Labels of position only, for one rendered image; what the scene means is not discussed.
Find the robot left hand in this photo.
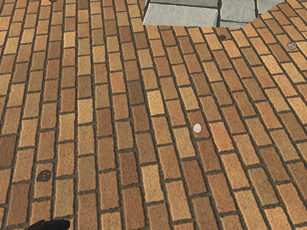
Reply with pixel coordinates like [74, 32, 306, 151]
[27, 219, 70, 230]

